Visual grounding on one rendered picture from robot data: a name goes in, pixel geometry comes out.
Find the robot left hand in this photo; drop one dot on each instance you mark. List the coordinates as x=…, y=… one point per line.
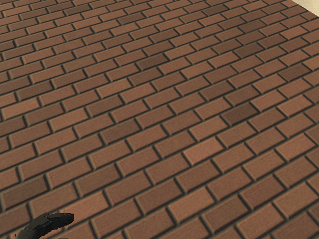
x=44, y=224

